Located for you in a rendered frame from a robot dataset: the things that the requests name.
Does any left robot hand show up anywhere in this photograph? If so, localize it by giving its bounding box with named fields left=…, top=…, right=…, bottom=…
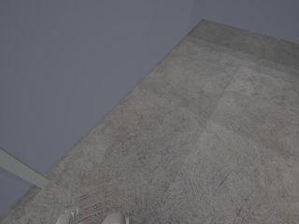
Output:
left=55, top=205, right=83, bottom=224

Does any panel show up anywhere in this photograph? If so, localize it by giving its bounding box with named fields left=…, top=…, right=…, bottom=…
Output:
left=0, top=147, right=50, bottom=189

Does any left robot thigh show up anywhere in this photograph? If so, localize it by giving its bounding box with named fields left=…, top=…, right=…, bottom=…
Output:
left=102, top=213, right=130, bottom=224

